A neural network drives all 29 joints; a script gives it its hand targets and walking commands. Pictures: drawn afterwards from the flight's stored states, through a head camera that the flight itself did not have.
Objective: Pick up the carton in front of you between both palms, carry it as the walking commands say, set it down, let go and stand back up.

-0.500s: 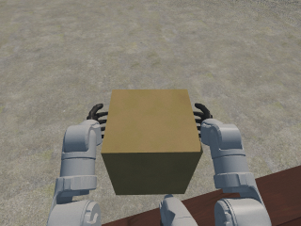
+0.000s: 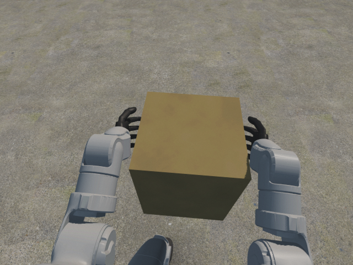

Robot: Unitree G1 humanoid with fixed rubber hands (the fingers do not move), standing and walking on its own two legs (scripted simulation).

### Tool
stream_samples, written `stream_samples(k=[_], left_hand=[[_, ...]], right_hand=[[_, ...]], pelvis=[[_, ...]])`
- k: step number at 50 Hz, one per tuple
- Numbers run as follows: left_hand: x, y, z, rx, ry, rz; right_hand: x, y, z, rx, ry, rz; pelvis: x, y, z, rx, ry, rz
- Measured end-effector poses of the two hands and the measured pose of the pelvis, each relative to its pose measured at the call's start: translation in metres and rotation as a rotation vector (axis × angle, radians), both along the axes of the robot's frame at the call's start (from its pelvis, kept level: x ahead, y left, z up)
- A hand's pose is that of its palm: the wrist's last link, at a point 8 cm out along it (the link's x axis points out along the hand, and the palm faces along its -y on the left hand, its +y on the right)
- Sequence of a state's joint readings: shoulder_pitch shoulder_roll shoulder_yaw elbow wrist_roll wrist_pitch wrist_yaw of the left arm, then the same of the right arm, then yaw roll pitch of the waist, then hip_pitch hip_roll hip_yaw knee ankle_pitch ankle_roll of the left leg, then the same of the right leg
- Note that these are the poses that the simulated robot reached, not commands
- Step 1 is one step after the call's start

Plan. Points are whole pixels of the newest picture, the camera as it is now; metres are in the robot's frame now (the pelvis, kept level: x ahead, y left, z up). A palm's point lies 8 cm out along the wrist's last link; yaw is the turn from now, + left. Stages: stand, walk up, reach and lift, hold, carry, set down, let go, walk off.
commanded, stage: carry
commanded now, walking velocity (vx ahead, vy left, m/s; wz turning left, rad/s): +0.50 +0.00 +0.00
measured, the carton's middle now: (187, 160) +0.35 +0.04 +0.02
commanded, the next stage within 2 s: none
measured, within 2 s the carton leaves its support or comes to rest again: neither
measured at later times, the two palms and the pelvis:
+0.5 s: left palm (175, 65) +0.73 +0.14 +0.02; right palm (260, 74) +0.73 -0.16 +0.02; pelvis +0.38 +0.00 -0.08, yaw +1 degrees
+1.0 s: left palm (171, 29) +0.95 +0.20 +0.04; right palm (244, 33) +0.96 -0.10 +0.04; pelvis +0.69 +0.04 -0.06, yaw +1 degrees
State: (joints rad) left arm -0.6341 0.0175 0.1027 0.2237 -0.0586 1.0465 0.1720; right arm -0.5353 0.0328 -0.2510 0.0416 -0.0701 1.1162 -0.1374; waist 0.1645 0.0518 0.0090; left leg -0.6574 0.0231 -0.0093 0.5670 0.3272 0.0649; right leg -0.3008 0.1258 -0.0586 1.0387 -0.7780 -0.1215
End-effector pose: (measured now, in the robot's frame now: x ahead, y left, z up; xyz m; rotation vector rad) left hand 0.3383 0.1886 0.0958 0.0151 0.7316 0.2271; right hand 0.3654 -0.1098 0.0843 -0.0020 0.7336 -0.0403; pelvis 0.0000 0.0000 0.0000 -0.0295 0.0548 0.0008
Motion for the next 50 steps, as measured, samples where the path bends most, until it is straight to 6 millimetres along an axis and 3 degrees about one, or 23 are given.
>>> stream_samples(k=[4, 6, 10, 14, 19, 26, 33, 41, 45, 50], left_hand=[[0.088, 0.007, -0.02, -0.014, -0.088, -0.032], [0.129, 0.006, -0.038, -0.028, -0.09, -0.052], [0.185, -0.01, -0.077, -0.047, 0.017, -0.102], [0.233, -0.027, -0.099, -0.079, 0.072, -0.126], [0.301, -0.041, -0.1, -0.087, 0.043, -0.12], [0.411, -0.048, -0.074, -0.032, -0.072, -0.078], [0.467, -0.032, -0.051, -0.046, -0.016, 0.022], [0.527, -0.016, -0.025, -0.09, -0.061, 0.052], [0.562, -0.011, -0.031, -0.099, -0.072, 0.023], [0.615, 0.007, -0.058, -0.104, -0.075, -0.027]], right_hand=[[0.078, 0.006, -0.015, -0.022, -0.089, -0.027], [0.112, 0.004, -0.03, -0.049, -0.091, -0.037], [0.149, -0.012, -0.069, -0.062, 0.017, -0.088], [0.185, -0.028, -0.086, -0.059, 0.073, -0.143], [0.254, -0.042, -0.085, -0.035, 0.045, -0.169], [0.385, -0.05, -0.066, -0.006, -0.069, -0.102], [0.47, -0.032, -0.04, -0.006, -0.011, -0.016], [0.525, -0.015, -0.026, 0.05, -0.045, -0.049], [0.55, -0.01, -0.029, 0.051, -0.057, -0.093], [0.595, 0.007, -0.045, 0.013, -0.066, -0.119]], pelvis=[[0.083, 0.015, -0.046, -0.015, -0.014, 0.001], [0.111, 0.019, -0.065, 0.024, 0.006, 0.013], [0.16, 0.028, -0.072, 0.036, 0.025, 0.022], [0.209, 0.029, -0.069, 0.032, 0.033, 0.016], [0.279, 0.022, -0.064, 0.031, 0.046, 0.013], [0.393, 0.001, -0.075, 0.024, 0.033, 0.02], [0.469, -0.015, -0.043, 0.073, 0.049, 0.054], [0.563, -0.001, -0.032, 0.088, 0.043, 0.048], [0.616, 0.015, -0.038, 0.068, 0.028, 0.044], [0.686, 0.041, -0.061, 0.043, 0.0, 0.017]])
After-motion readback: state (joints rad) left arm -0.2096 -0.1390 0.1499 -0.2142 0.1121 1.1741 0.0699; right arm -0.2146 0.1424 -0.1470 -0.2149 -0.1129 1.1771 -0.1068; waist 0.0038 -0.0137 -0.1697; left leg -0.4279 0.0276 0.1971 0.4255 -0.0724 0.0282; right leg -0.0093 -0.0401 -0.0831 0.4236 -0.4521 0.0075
